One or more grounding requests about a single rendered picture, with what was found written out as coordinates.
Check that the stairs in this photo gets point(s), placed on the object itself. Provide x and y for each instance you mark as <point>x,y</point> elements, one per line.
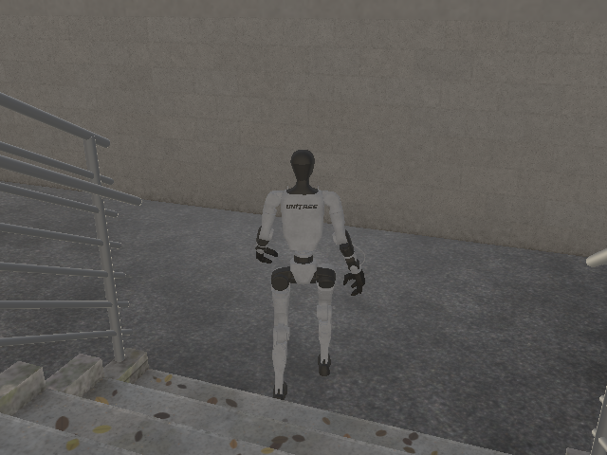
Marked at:
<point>169,414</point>

